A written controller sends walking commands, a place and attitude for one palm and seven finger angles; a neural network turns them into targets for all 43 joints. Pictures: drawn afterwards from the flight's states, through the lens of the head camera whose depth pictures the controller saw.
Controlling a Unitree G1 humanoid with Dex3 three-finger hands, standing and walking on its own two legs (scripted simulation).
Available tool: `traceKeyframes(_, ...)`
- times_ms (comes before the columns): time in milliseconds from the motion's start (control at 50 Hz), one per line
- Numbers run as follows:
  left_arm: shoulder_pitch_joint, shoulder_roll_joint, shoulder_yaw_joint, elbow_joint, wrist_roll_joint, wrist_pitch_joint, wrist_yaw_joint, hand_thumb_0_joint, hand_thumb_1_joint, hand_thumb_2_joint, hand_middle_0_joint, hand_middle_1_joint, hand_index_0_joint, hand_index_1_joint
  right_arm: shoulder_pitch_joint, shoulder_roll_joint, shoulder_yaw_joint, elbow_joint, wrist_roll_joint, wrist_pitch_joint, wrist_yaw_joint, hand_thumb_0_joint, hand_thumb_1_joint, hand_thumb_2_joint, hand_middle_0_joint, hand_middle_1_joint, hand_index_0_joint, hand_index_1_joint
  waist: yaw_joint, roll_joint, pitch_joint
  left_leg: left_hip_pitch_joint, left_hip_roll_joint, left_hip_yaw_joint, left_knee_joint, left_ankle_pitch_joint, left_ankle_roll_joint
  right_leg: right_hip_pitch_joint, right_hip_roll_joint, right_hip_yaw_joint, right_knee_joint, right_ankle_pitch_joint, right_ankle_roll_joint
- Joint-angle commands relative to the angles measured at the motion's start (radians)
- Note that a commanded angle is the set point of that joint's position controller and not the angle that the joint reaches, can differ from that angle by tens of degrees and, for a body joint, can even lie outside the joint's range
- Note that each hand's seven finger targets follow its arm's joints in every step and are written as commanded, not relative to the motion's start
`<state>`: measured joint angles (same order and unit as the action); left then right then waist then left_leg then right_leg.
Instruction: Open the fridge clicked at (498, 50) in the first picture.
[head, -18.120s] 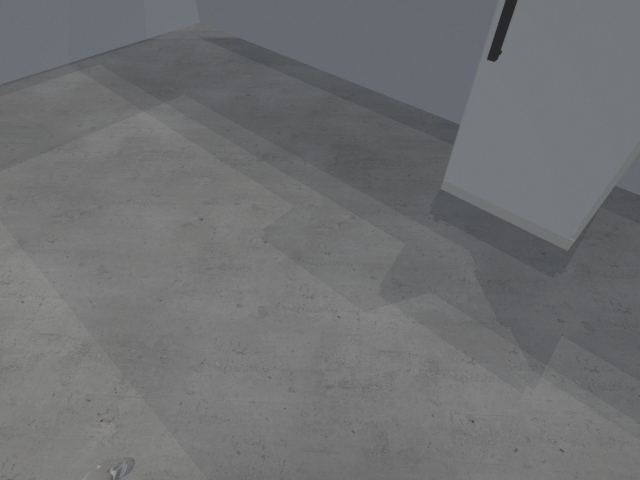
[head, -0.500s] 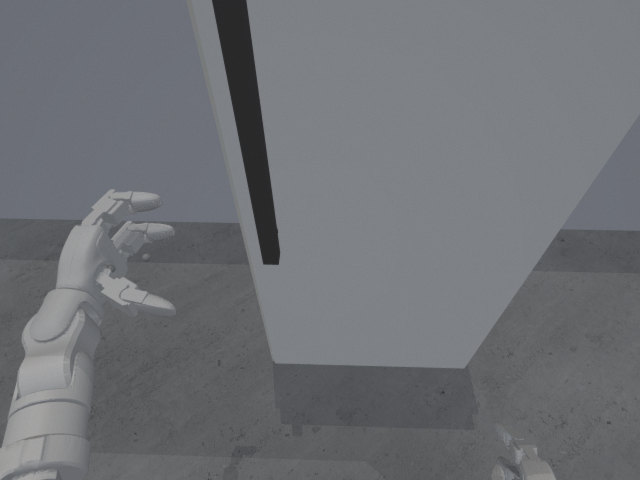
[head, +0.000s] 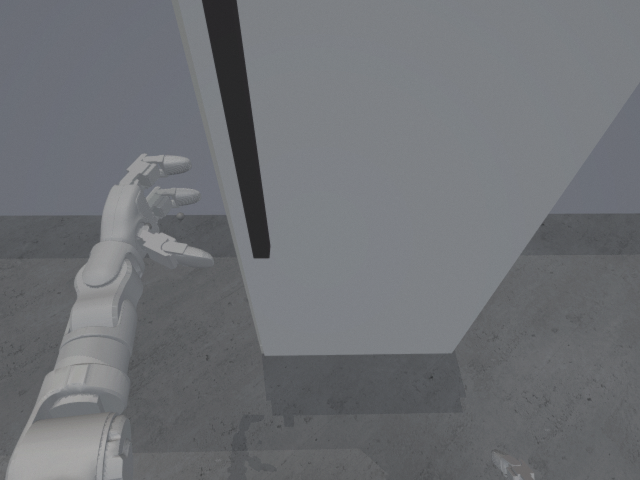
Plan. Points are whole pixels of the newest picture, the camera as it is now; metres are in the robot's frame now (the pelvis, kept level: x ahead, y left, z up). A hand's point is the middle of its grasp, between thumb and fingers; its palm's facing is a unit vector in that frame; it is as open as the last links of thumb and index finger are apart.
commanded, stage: move the hooked fingers beside the handle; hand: left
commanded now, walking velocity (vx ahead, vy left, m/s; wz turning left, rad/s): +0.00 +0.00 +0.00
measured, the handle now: (247, 140) +0.51 +0.12 +0.15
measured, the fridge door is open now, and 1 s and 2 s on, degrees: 0 0 0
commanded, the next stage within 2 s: feel for the door with the fingertips in 1.30 s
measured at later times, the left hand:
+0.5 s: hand (210, 183) +0.47 +0.17 +0.11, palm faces +0.07 -1.00 +0.00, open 14.0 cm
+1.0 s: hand (210, 196) +0.45 +0.16 +0.11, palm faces +0.04 -1.00 +0.02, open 14.0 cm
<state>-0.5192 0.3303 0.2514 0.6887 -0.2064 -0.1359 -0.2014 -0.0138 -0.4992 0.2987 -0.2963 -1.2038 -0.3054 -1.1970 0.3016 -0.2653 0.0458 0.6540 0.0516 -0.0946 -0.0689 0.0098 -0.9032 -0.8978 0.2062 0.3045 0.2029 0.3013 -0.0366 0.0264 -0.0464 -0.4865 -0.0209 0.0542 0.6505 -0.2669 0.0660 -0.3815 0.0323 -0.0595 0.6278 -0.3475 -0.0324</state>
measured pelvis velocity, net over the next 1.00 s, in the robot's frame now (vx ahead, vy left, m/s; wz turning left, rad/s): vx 0.00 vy -0.02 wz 0.00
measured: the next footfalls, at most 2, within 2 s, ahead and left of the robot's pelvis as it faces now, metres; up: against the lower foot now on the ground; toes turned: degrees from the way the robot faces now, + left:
none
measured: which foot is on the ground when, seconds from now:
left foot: down 0.00-1.00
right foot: down 0.00-1.00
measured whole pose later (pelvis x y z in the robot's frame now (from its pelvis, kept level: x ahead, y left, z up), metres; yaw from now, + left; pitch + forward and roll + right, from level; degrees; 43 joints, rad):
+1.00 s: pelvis +0.00 -0.02 -0.01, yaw +0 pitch +9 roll -1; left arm -0.71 0.35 0.27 0.95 -0.18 -0.24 -0.18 -0.01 -0.50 0.30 -0.30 -1.20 -0.31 -1.20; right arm 0.31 -0.27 0.02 0.64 0.05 -0.02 -0.04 0.01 -0.91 -0.90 0.20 0.30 0.20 0.30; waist -0.06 0.03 -0.08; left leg -0.59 0.00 0.04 0.73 -0.30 0.05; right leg -0.48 0.05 -0.07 0.69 -0.38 -0.05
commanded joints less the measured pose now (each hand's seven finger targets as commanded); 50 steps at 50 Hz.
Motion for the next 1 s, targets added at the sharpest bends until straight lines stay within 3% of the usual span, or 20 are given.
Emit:
traceKeyframes(0, -0.461, 0.268, 0.092, -0.159, 0.005, -0.094, 0.030, 0.000, -0.500, 0.300, -0.300, -1.200, -0.300, -1.200, 0.008, -0.150, -0.058, -0.113, 0.002, -0.022, -0.003, 0.000, -0.900, -0.900, 0.200, 0.300, 0.200, 0.300, -0.006, 0.009, -0.279, 0.269, 0.035, -0.117, -0.066, 0.157, -0.029, -0.062, 0.001, 0.036, -0.074, 0.203, 0.004)
traceKeyframes(40, -0.504, 0.231, 0.056, -0.158, 0.010, -0.114, 0.030, 0.000, -0.500, 0.300, -0.300, -1.200, -0.300, -1.200, 0.019, -0.149, -0.062, -0.110, 0.001, -0.019, 0.001, 0.000, -0.900, -0.900, 0.200, 0.300, 0.200, 0.300, -0.018, 0.051, -0.303, 0.305, 0.038, -0.119, -0.055, 0.175, -0.032, -0.093, 0.004, 0.035, -0.067, 0.205, 0.004)
traceKeyframes(80, -0.550, 0.246, 0.060, -0.142, 0.011, -0.135, 0.027, 0.000, -0.500, 0.300, -0.300, -1.200, -0.300, -1.200, 0.036, -0.154, -0.067, -0.101, -0.001, -0.017, 0.002, 0.000, -0.900, -0.900, 0.200, 0.300, 0.200, 0.300, -0.029, 0.034, -0.331, 0.313, 0.040, -0.121, -0.040, 0.197, -0.030, -0.094, 0.007, 0.038, -0.062, 0.225, 0.005)
traceKeyframes(140, -0.564, 0.210, 0.031, -0.114, 0.010, -0.152, 0.014, 0.000, -0.500, 0.300, -0.300, -1.200, -0.300, -1.200, 0.055, -0.154, -0.075, -0.089, 0.000, -0.013, 0.007, 0.000, -0.900, -0.900, 0.200, 0.300, 0.200, 0.300, -0.033, 0.067, -0.364, 0.346, 0.043, -0.124, -0.026, 0.234, -0.036, -0.116, 0.011, 0.033, -0.050, 0.241, 0.002)
traceKeyframes(160, -0.559, 0.201, 0.027, -0.093, 0.008, -0.153, 0.015, 0.000, -0.500, 0.300, -0.300, -1.200, -0.300, -1.200, 0.067, -0.156, -0.077, -0.085, -0.003, -0.011, 0.009, 0.000, -0.900, -0.900, 0.200, 0.300, 0.200, 0.300, -0.038, 0.033, -0.371, 0.342, 0.041, -0.125, -0.017, 0.256, -0.033, -0.106, 0.013, 0.031, -0.048, 0.256, 0.002)
traceKeyframes(260, -0.609, 0.234, 0.059, 0.068, 0.013, -0.130, 0.027, 0.000, -0.500, 0.300, -0.300, -1.200, -0.300, -1.200, 0.093, -0.162, -0.074, -0.072, -0.003, 0.012, 0.011, 0.000, -0.900, -0.900, 0.200, 0.300, 0.200, 0.300, -0.048, -0.048, -0.274, 0.209, 0.031, -0.103, -0.017, 0.156, -0.018, -0.112, 0.008, 0.041, -0.058, 0.224, 0.012)
traceKeyframes(300, -0.658, 0.263, 0.070, 0.088, 0.028, -0.141, 0.038, 0.000, -0.500, 0.300, -0.300, -1.200, -0.300, -1.200, 0.097, -0.162, -0.072, -0.076, -0.005, 0.017, 0.012, 0.000, -0.900, -0.900, 0.200, 0.300, 0.200, 0.300, -0.048, -0.020, -0.292, 0.194, 0.028, -0.099, -0.014, 0.137, -0.018, -0.118, 0.006, 0.049, -0.050, 0.214, 0.014)
traceKeyframes(380, -0.765, 0.298, 0.094, 0.030, 0.053, -0.215, 0.066, 0.000, -0.500, 0.300, -0.300, -1.200, -0.300, -1.200, 0.122, -0.159, -0.079, -0.070, -0.015, 0.018, 0.023, 0.000, -0.900, -0.900, 0.200, 0.300, 0.200, 0.300, -0.050, 0.056, -0.426, 0.270, 0.033, -0.109, 0.021, 0.213, -0.024, -0.128, 0.012, 0.051, -0.013, 0.249, 0.009)
traceKeyframes(420, -0.707, 0.325, 0.125, 0.047, 0.054, -0.233, 0.066, 0.000, -0.500, 0.300, -0.300, -1.200, -0.300, -1.200, 0.128, -0.159, -0.078, -0.074, -0.017, 0.024, 0.027, 0.000, -0.900, -0.900, 0.200, 0.300, 0.200, 0.300, -0.034, 0.053, -0.460, 0.261, 0.031, -0.098, 0.030, 0.244, -0.024, -0.086, 0.014, 0.057, -0.003, 0.298, 0.010)
traceKeyframes(460, -0.622, 0.357, 0.160, 0.093, 0.052, -0.229, 0.052, 0.000, -0.500, 0.300, -0.300, -1.200, -0.300, -1.200, 0.139, -0.163, -0.081, -0.080, -0.018, 0.035, 0.027, 0.000, -0.900, -0.900, 0.200, 0.300, 0.200, 0.300, -0.020, -0.004, -0.459, 0.211, 0.026, -0.085, 0.036, 0.267, -0.016, -0.028, 0.014, 0.063, -0.001, 0.356, 0.013)
traceKeyframes(500, -0.541, 0.354, 0.156, 0.113, 0.050, -0.204, 0.028, 0.000, -0.500, 0.300, -0.300, -1.200, -0.300, -1.200, 0.130, -0.161, -0.079, -0.099, -0.010, 0.048, 0.028, 0.000, -0.900, -0.900, 0.200, 0.300, 0.200, 0.300, -0.006, -0.017, -0.414, 0.164, 0.022, -0.067, 0.029, 0.266, -0.012, 0.000, 0.011, 0.068, -0.004, 0.407, 0.017)
traceKeyframes(700, -0.576, 0.307, 0.111, -0.039, -0.003, -0.195, -0.023, 0.000, -0.500, 0.300, -0.300, -1.200, -0.300, -1.200, 0.105, -0.152, -0.084, -0.111, 0.006, 0.059, 0.013, 0.000, -0.900, -0.900, 0.200, 0.300, 0.200, 0.300, -0.041, 0.018, -0.357, 0.194, 0.022, -0.061, 0.025, 0.223, -0.003, -0.037, 0.011, 0.079, -0.035, 0.395, 0.024)
traceKeyframes(760, -0.636, 0.229, 0.031, -0.059, -0.003, -0.195, -0.024, 0.000, -0.500, 0.300, -0.300, -1.200, -0.300, -1.200, 0.103, -0.147, -0.082, -0.100, 0.007, 0.053, 0.014, 0.000, -0.900, -0.900, 0.200, 0.300, 0.200, 0.300, -0.066, 0.056, -0.355, 0.245, 0.024, -0.074, 0.033, 0.223, -0.006, -0.093, 0.013, 0.066, -0.038, 0.346, 0.018)
traceKeyframes(800, -0.628, 0.223, 0.029, -0.043, 0.001, -0.187, -0.017, 0.000, -0.500, 0.300, -0.300, -1.200, -0.300, -1.200, 0.095, -0.151, -0.084, -0.091, 0.007, 0.049, 0.015, 0.000, -0.900, -0.900, 0.200, 0.300, 0.200, 0.300, -0.062, 0.073, -0.366, 0.269, 0.026, -0.086, 0.032, 0.221, -0.011, -0.121, 0.014, 0.062, -0.037, 0.323, 0.016)
traceKeyframes(840, -0.613, 0.198, 0.016, -0.004, 0.000, -0.173, -0.006, 0.000, -0.500, 0.300, -0.300, -1.200, -0.300, -1.200, 0.092, -0.152, -0.082, -0.090, 0.007, 0.048, 0.017, 0.000, -0.900, -0.900, 0.200, 0.300, 0.200, 0.300, -0.060, 0.038, -0.351, 0.260, 0.027, -0.094, 0.027, 0.198, -0.013, -0.136, 0.016, 0.052, -0.038, 0.288, 0.015)
traceKeyframes(900, -0.619, 0.244, 0.063, 0.056, 0.004, -0.160, 0.020, 0.000, -0.500, 0.300, -0.300, -1.200, -0.300, -1.200, 0.093, -0.156, -0.079, -0.087, 0.004, 0.051, 0.019, 0.000, -0.900, -0.900, 0.200, 0.300, 0.200, 0.300, -0.053, -0.021, -0.333, 0.201, 0.024, -0.091, 0.025, 0.163, -0.010, -0.114, 0.010, 0.059, -0.038, 0.275, 0.020)
traceKeyframes(920, -0.628, 0.274, 0.086, 0.065, 0.010, -0.161, 0.030, 0.000, -0.500, 0.300, -0.300, -1.200, -0.300, -1.200, 0.091, -0.158, -0.076, -0.090, 0.003, 0.053, 0.017, 0.000, -0.900, -0.900, 0.200, 0.300, 0.200, 0.300, -0.048, -0.026, -0.328, 0.180, 0.023, -0.090, 0.019, 0.152, -0.010, -0.101, 0.006, 0.060, -0.038, 0.269, 0.020)
traceKeyframes(940, -0.649, 0.259, 0.069, 0.052, 0.014, -0.167, 0.035, 0.000, -0.500, 0.300, -0.300, -1.200, -0.300, -1.200, 0.086, -0.154, -0.073, -0.096, 0.002, 0.052, 0.019, 0.000, -0.900, -0.900, 0.200, 0.300, 0.200, 0.300, -0.050, -0.030, -0.332, 0.176, 0.020, -0.088, 0.018, 0.152, -0.010, -0.092, 0.005, 0.062, -0.034, 0.275, 0.021)
traceKeyframes(960, -0.634, 0.302, 0.110, 0.055, 0.024, -0.176, 0.049, 0.000, -0.500, 0.300, -0.300, -1.200, -0.300, -1.200, 0.092, -0.156, -0.073, -0.100, -0.003, 0.054, 0.019, 0.000, -0.900, -0.900, 0.200, 0.300, 0.200, 0.300, -0.032, -0.029, -0.352, 0.169, 0.019, -0.088, 0.024, 0.164, -0.009, -0.073, 0.004, 0.063, -0.024, 0.283, 0.017)
traceKeyframes(980, -0.658, 0.296, 0.098, 0.034, 0.034, -0.188, 0.055, 0.000, -0.500, 0.300, -0.300, -1.200, -0.300, -1.200, 0.082, -0.151, -0.070, -0.106, -0.003, 0.053, 0.021, 0.000, -0.900, -0.900, 0.200, 0.300, 0.200, 0.300, -0.037, -0.001, -0.369, 0.180, 0.019, -0.084, 0.025, 0.173, -0.009, -0.072, 0.004, 0.068, -0.020, 0.297, 0.020)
